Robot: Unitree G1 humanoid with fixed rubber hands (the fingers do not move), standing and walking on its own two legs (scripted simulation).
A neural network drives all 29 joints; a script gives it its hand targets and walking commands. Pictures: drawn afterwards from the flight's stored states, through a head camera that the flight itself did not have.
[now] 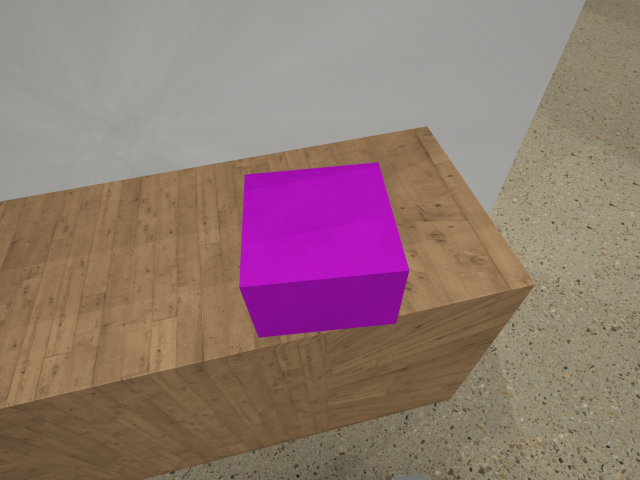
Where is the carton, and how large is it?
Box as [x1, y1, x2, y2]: [239, 162, 408, 337]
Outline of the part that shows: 378,162 245,174 239,287 259,337 395,323 408,273 408,268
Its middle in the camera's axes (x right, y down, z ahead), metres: +0.00 +0.02 +0.63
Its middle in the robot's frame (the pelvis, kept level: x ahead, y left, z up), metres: +0.46 +0.02 -0.03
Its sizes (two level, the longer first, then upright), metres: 0.222 0.217 0.153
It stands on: a pedestal, 0.65 m high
